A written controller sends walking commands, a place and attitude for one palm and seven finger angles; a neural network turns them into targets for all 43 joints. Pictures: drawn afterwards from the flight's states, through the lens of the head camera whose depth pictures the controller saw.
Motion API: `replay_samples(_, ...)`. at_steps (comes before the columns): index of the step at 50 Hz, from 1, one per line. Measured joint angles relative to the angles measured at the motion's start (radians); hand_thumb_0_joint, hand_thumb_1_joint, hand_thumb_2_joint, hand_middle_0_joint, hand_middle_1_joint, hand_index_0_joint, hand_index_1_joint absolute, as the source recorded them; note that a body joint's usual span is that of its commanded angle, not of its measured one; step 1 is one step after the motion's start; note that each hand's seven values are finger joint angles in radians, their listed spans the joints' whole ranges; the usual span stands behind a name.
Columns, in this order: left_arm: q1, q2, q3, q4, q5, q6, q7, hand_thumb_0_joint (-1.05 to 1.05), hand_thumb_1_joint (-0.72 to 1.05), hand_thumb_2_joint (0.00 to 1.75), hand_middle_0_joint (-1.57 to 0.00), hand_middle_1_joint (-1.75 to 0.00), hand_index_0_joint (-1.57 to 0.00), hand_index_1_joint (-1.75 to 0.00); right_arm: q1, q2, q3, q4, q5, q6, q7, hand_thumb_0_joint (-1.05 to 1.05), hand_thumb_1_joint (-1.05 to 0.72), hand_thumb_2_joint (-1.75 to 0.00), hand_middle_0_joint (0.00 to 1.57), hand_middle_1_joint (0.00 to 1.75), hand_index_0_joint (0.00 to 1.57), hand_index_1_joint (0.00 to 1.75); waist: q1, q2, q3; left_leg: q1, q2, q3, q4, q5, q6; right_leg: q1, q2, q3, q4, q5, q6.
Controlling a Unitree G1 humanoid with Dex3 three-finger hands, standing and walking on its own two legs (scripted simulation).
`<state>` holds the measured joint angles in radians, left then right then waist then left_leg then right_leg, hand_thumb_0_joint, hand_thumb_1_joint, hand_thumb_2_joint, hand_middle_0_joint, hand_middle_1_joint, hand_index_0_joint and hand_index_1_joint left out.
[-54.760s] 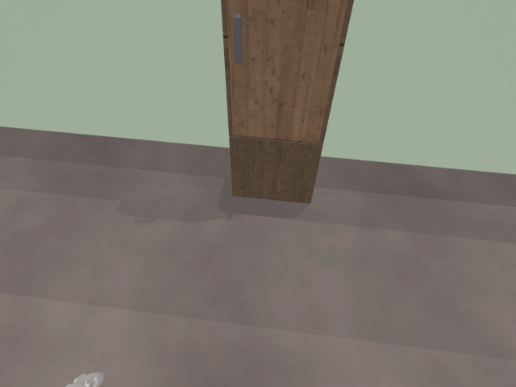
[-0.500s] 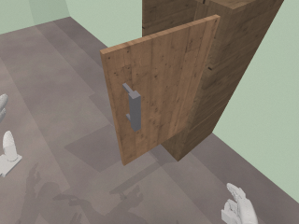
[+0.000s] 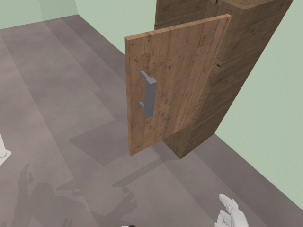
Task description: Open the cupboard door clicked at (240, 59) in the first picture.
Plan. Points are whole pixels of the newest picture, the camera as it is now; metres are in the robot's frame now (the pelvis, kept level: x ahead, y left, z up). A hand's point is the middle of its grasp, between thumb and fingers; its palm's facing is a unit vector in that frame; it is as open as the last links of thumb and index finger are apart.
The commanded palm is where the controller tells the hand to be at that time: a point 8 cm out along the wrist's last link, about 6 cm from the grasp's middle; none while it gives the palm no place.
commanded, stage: step back with the hand held close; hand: left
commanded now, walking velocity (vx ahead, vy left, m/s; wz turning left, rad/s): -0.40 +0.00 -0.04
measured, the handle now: (146, 94) +0.48 +0.06 +0.08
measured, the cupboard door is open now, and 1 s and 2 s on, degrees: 85 85 85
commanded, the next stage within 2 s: stop stepping back and stand still in 0.10 s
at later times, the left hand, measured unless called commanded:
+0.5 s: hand out of the picture +0.13 +0.30 +0.15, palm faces +0.53 -0.78 -0.32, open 7.4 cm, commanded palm +0.07 +0.31 +0.18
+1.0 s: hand out of the picture +0.09 +0.24 +0.15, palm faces +0.45 -0.79 -0.41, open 7.4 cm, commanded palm +0.04 +0.28 +0.18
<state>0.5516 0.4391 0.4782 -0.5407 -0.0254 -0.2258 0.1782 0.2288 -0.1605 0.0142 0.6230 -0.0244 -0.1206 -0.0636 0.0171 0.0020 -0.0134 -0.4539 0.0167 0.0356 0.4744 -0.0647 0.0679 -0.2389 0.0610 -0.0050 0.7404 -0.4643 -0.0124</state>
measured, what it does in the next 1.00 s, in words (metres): walks backwards: right foot, then left foot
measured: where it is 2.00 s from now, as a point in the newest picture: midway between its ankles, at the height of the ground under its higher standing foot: outside the picture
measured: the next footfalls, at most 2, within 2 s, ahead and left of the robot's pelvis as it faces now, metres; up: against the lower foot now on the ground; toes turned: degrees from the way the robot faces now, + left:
right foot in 0.08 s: -0.11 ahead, -0.13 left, +0.00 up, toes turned -1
left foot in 0.44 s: +0.01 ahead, +0.09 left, +0.00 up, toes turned -1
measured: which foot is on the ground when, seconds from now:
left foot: down 0.00-0.28, up 0.30-0.42, down 0.44-0.80, up 0.82-1.00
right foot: up 0.00-0.06, down 0.08-0.50, up 0.52-0.78, down 0.80-1.00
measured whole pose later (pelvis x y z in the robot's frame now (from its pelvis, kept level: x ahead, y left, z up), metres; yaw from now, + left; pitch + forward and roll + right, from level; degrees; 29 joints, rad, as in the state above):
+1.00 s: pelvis -0.11 -0.02 +0.01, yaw -2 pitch -1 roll +2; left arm 0.51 0.33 0.37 -0.33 -0.03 -0.16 0.15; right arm 0.26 -0.25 0.00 0.70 0.00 -0.10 -0.08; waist 0.02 0.00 -0.05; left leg -0.40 0.03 0.05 0.77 -0.29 0.01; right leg -0.11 0.01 -0.10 0.44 -0.32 -0.08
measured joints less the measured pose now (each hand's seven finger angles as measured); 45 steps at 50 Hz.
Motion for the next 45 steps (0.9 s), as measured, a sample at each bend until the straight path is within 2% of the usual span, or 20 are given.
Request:
replay_samples(3, -0.008, -0.013, -0.023, 0.006, -0.017, 0.012, -0.008, 0.01, 0.89, 0.9, -0.21, -0.3, -0.21, -0.3, -0.044, 0.002, 0.009, -0.006, -0.001, -0.007, 0.012, 0.01, -0.9, -0.9, 0.21, 0.31, 0.2, 0.3, 0.017, -0.014, -0.005, -0.033, 0.005, 0.025, -0.06, 0.06, -0.011, 0.111, -0.014, 0.001, -0.224, 0.076, -0.018)
replay_samples(4, -0.015, -0.01, -0.028, 0.001, -0.021, 0.013, -0.012, 0.01, 0.89, 0.9, -0.2, -0.3, -0.2, -0.3, -0.067, 0.001, 0.012, -0.011, -0.001, -0.006, 0.015, 0.01, -0.9, -0.9, 0.21, 0.31, 0.2, 0.3, 0.025, -0.027, 0.003, -0.051, 0.004, 0.042, -0.063, 0.075, -0.014, 0.133, -0.025, 0.013, -0.294, 0.1, -0.018)
replay_samples(5, -0.027, -0.014, -0.04, 0.001, -0.022, 0.01, -0.02, 0.01, 0.89, 0.9, -0.2, -0.3, -0.2, -0.3, -0.096, -0.005, 0.013, -0.011, 0.0, -0.003, 0.016, 0.01, -0.9, -0.9, 0.21, 0.31, 0.2, 0.3, 0.032, -0.026, 0.02, -0.068, 0.014, 0.052, -0.057, 0.084, -0.017, 0.135, -0.022, 0.023, -0.326, 0.068, -0.003)
replay_samples(7, -0.054, -0.02, -0.076, 0.005, -0.024, 0.006, -0.038, 0.01, 0.89, 0.9, -0.2, -0.3, -0.2, -0.3, -0.141, -0.02, 0.011, -0.002, 0.002, 0.008, 0.011, 0.01, -0.9, -0.9, 0.21, 0.31, 0.2, 0.3, 0.028, 0.007, 0.066, -0.066, 0.043, 0.041, -0.059, 0.105, -0.021, 0.127, 0.01, 0.02, -0.315, 0.074, 0.003)
replay_samples(11, -0.048, 0.045, -0.082, -0.037, -0.036, 0.008, -0.07, 0.01, 0.88, 0.9, -0.21, -0.3, -0.21, -0.31, -0.139, -0.023, 0.005, -0.012, 0.025, 0.027, -0.001, 0.01, -0.9, -0.9, 0.21, 0.31, 0.2, 0.3, 0.001, -0.002, 0.089, -0.041, 0.053, 0.025, -0.064, 0.132, -0.026, 0.123, 0.026, 0.005, -0.249, 0.076, -0.003)
replay_samples(14, 0.012, 0.081, -0.043, -0.059, -0.049, -0.001, -0.077, 0.01, 0.88, 0.9, -0.21, -0.3, -0.21, -0.31, -0.101, -0.033, -0.004, -0.033, 0.026, 0.038, -0.004, 0.01, -0.9, -0.9, 0.21, 0.3, 0.2, 0.3, -0.033, -0.001, 0.059, -0.035, 0.051, 0.005, -0.036, 0.118, -0.032, 0.138, 0.031, -0.014, -0.223, 0.06, -0.013)
replay_samples(16, 0.066, 0.085, -0.025, -0.061, -0.054, -0.001, -0.07, 0.01, 0.88, 0.9, -0.22, -0.3, -0.21, -0.31, -0.06, -0.047, -0.012, -0.037, 0.025, 0.048, -0.009, 0.01, -0.9, -0.9, 0.21, 0.3, 0.2, 0.3, -0.046, 0.002, 0.018, -0.057, 0.032, -0.02, 0.06, -0.017, -0.063, 0.151, 0.023, -0.024, -0.221, 0.053, -0.02)
replay_samples(18, 0.108, 0.067, -0.018, -0.051, -0.05, 0.002, -0.061, 0.01, 0.88, 0.9, -0.22, -0.3, -0.22, -0.31, -0.013, -0.063, -0.024, -0.018, 0.023, 0.059, -0.017, 0.01, -0.9, -0.9, 0.21, 0.3, 0.2, 0.3, -0.027, -0.003, -0.044, -0.072, 0.001, -0.05, 0.272, -0.152, -0.087, 0.149, 0.006, -0.007, -0.21, 0.041, -0.019)
replay_samples(20, 0.102, 0.035, -0.02, -0.011, -0.034, 0.005, -0.05, 0.01, 0.88, 0.9, -0.22, -0.3, -0.22, -0.31, 0.032, -0.076, -0.034, 0.015, 0.02, 0.062, -0.032, 0.01, -0.9, -0.9, 0.21, 0.3, 0.2, 0.3, -0.006, -0.009, -0.101, -0.033, -0.009, -0.054, 0.384, -0.211, -0.086, 0.149, -0.008, 0.009, -0.216, 0.044, -0.003)
replay_samples(22, 0.03, -0.002, -0.033, 0.057, -0.019, 0.012, -0.038, 0.0, 0.88, 0.9, -0.21, -0.3, -0.21, -0.31, 0.071, -0.094, -0.035, 0.036, 0.021, 0.052, -0.046, 0.01, -0.9, -0.9, 0.21, 0.3, 0.2, 0.3, -0.005, -0.002, -0.124, 0.06, 0.004, -0.054, 0.28, -0.23, -0.077, 0.144, -0.014, -0.009, -0.214, 0.039, 0.016)
replay_samples(23, -0.029, -0.023, -0.043, 0.098, -0.013, 0.017, -0.032, 0.0, 0.88, 0.9, -0.21, -0.3, -0.21, -0.31, 0.076, -0.1, -0.036, 0.05, 0.023, 0.041, -0.054, 0.01, -0.9, -0.9, 0.2, 0.3, 0.2, 0.3, -0.011, -0.003, -0.115, 0.084, -0.007, -0.057, 0.224, -0.301, -0.05, 0.131, -0.024, -0.027, -0.196, 0.03, 0.024)
replay_samples(25, -0.139, -0.063, -0.054, 0.174, -0.003, 0.038, -0.016, 0.0, 0.88, 0.9, -0.21, -0.3, -0.21, -0.31, 0.053, -0.09, -0.027, 0.072, 0.025, 0.024, -0.058, 0.01, -0.9, -0.9, 0.2, 0.3, 0.19, 0.3, -0.001, -0.029, -0.054, 0.085, -0.037, -0.045, 0.193, -0.26, -0.019, 0.105, -0.054, -0.017, -0.161, 0.045, 0.021)
replay_samples(27, -0.177, -0.08, -0.055, 0.185, -0.004, 0.061, -0.008, 0.01, 0.89, 0.9, -0.2, -0.3, -0.2, -0.3, 0.02, -0.066, -0.012, 0.06, 0.015, -0.006, -0.046, 0.01, -0.9, -0.9, 0.2, 0.3, 0.19, 0.3, -0.004, -0.04, 0.014, 0.096, -0.041, -0.025, 0.138, -0.176, -0.014, 0.059, -0.054, 0.011, -0.101, 0.049, 0.011)
replay_samples(29, -0.153, -0.068, -0.063, 0.128, -0.008, 0.07, -0.015, 0.01, 0.89, 0.9, -0.2, -0.3, -0.2, -0.3, 0.0, -0.027, 0.002, 0.037, 0.004, -0.04, -0.025, 0.01, -0.9, -0.9, 0.2, 0.3, 0.2, 0.3, -0.022, -0.051, 0.063, 0.116, -0.039, -0.017, 0.062, -0.12, -0.017, 0.004, -0.035, 0.033, -0.019, 0.011, 0.008)
replay_samples(31, -0.083, -0.041, -0.078, 0.028, -0.011, 0.064, -0.023, 0.01, 0.89, 0.9, -0.2, -0.3, -0.2, -0.3, 0.001, 0.011, 0.02, 0.012, -0.001, -0.064, -0.003, 0.01, -0.9, -0.9, 0.2, 0.3, 0.2, 0.3, -0.04, -0.057, 0.078, 0.133, -0.03, -0.016, -0.011, -0.075, -0.019, -0.028, -0.02, 0.028, 0.009, 0.015, 0.01)
replay_samples(34, 0.055, 0.015, -0.076, -0.102, -0.014, 0.036, -0.036, 0.01, 0.89, 0.9, -0.2, -0.3, -0.2, -0.3, 0.016, 0.05, 0.043, -0.009, -0.004, -0.075, 0.018, 0.01, -0.9, -0.9, 0.21, 0.3, 0.2, 0.3, -0.051, -0.061, 0.059, 0.153, -0.016, -0.004, -0.09, -0.027, -0.027, -0.033, -0.017, -0.005, -0.032, 0.04, 0.017)
replay_samples(38, 0.149, 0.077, -0.04, -0.096, -0.02, 0.023, -0.036, 0.01, 0.88, 0.9, -0.21, -0.3, -0.21, -0.3, 0.025, 0.054, 0.051, -0.012, -0.008, -0.033, 0.011, 0.01, -0.89, -0.9, 0.21, 0.31, 0.2, 0.3, -0.045, -0.026, 0.008, 0.162, -0.009, 0.007, -0.136, -0.002, -0.04, 0.036, -0.016, -0.072, -0.166, 0.004, 0.004)
replay_samples(40, 0.137, 0.088, -0.02, -0.036, -0.021, 0.035, -0.03, 0.01, 0.88, 0.9, -0.21, -0.3, -0.21, -0.31, 0.018, 0.041, 0.045, -0.012, -0.007, -0.003, 0.002, 0.01, -0.89, -0.9, 0.21, 0.31, 0.2, 0.3, -0.04, -0.016, -0.013, 0.13, -0.024, 0.016, -0.089, -0.051, -0.05, 0.091, -0.021, -0.08, -0.278, -0.001, -0.021)
replay_samples(42, 0.092, 0.064, -0.022, 0.039, -0.025, 0.051, -0.032, 0.01, 0.88, 0.9, -0.21, -0.3, -0.21, -0.31, -0.003, 0.009, 0.03, 0.003, -0.001, 0.026, -0.003, 0.01, -0.89, -0.9, 0.21, 0.31, 0.2, 0.3, -0.019, 0.01, -0.017, 0.057, -0.024, 0.008, 0.076, -0.18, -0.064, 0.081, -0.021, -0.077, -0.31, 0.152, -0.063)
replay_samples(45, 0.023, -0.005, -0.046, 0.144, -0.03, 0.063, -0.035, 0.01, 0.88, 0.9, -0.21, -0.3, -0.21, -0.31, -0.008, -0.04, 0.01, 0.06, 0.009, 0.04, -0.003, 0.01, -0.9, -0.9, 0.21, 0.31, 0.2, 0.3, 0.004, 0.028, -0.026, -0.01, -0.02, -0.013, 0.332, -0.24, -0.073, 0.088, -0.022, -0.073, -0.299, 0.176, -0.072)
